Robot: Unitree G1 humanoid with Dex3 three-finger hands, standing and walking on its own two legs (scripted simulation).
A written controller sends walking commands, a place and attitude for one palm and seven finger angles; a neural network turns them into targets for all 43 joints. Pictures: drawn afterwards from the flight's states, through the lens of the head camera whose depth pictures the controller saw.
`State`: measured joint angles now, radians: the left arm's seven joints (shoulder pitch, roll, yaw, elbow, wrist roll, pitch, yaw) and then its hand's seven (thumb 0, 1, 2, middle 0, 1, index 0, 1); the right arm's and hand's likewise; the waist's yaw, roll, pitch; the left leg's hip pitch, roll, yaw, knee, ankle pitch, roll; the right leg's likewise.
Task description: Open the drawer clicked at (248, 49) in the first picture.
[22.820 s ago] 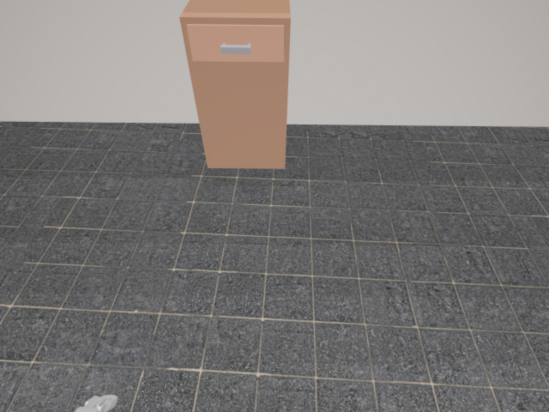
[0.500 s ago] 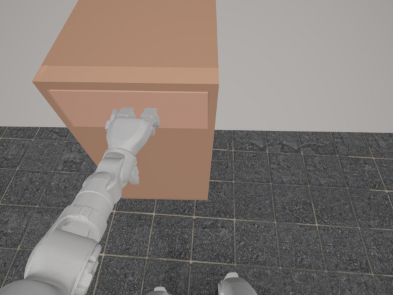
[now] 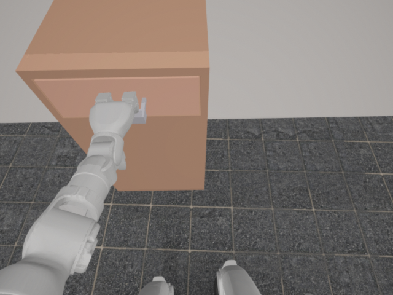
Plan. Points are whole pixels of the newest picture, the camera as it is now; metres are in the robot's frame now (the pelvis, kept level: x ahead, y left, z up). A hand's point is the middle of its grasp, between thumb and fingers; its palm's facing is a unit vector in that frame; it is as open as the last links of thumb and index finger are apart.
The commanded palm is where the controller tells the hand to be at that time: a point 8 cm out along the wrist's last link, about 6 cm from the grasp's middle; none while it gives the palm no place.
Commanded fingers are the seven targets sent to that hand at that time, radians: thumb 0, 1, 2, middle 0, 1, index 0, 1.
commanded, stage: lower the fingers behind the handle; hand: left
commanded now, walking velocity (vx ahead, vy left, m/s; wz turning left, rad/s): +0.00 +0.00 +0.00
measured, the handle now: (122, 109) +0.56 +0.17 -0.02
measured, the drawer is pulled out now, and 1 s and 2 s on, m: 0.00 0.00 0.00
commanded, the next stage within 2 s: lift the fingers back up to retry in 0.44 s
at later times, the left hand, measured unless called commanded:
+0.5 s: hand (121, 133) +0.47 +0.16 +0.00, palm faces -0.02 +0.03 -1.00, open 13.9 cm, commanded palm +0.44 +0.16 +0.01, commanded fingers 0.00 -0.50 0.30 -0.30 -1.20 -0.30 -1.20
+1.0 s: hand (123, 128) +0.47 +0.15 +0.02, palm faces -0.01 -0.04 -1.00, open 13.9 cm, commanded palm +0.44 +0.16 +0.08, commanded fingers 0.00 -0.50 0.30 -0.30 -1.20 -0.30 -1.20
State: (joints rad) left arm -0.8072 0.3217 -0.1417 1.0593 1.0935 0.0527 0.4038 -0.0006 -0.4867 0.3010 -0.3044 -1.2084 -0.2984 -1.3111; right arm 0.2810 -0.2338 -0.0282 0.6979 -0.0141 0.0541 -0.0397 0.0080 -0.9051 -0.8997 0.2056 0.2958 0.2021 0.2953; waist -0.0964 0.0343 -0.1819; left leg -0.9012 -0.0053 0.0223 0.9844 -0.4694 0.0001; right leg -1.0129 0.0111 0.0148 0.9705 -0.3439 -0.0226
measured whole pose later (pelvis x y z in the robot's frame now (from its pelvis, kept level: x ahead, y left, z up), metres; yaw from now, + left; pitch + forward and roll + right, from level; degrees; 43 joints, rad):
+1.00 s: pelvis +0.02 +0.01 +0.02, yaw +0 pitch +20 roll +1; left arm -0.69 0.28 -0.14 0.93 1.09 0.02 0.44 0.00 -0.49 0.30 -0.30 -1.20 -0.31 -1.21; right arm 0.29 -0.23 -0.06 0.71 -0.02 0.06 -0.03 0.01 -0.91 -0.90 0.20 0.30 0.20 0.30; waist -0.08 0.06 -0.15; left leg -0.78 -0.01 0.02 0.89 -0.46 0.00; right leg -0.89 0.01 0.01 0.88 -0.34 -0.02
